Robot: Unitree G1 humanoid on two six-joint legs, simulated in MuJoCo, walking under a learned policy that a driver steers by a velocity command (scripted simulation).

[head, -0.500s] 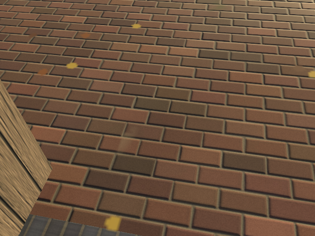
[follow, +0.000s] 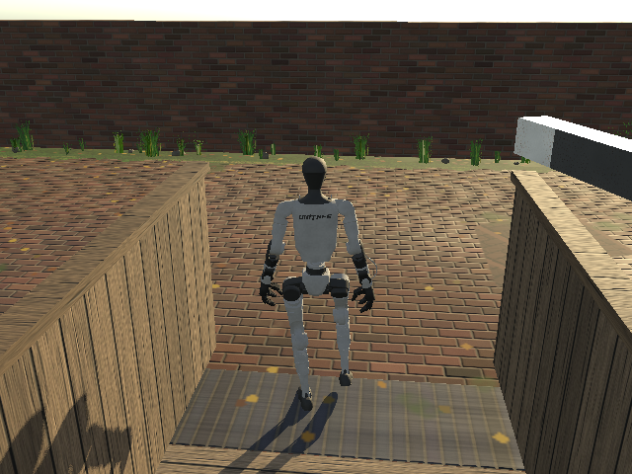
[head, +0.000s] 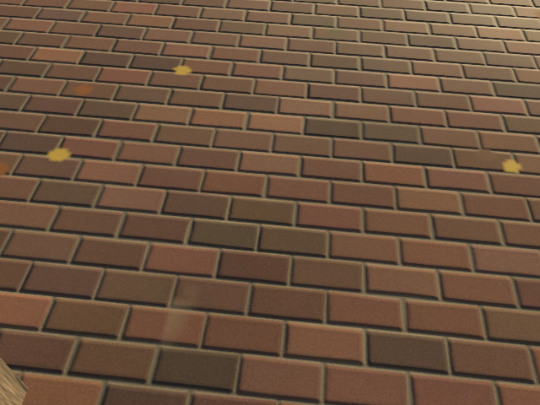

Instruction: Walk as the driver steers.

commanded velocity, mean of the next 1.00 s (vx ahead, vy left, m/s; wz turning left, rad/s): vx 0.50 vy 0.00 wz -0.40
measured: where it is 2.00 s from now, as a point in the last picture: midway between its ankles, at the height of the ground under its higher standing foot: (380, 238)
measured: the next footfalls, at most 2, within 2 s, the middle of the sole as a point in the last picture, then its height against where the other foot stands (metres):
right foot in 0.30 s outside the picture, level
left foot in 0.82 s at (287, 342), level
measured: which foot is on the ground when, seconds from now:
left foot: down 0.00-0.30, up 0.32-0.80, down 0.82-1.00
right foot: up 0.00-0.28, down 0.30-0.82, up 0.84-1.00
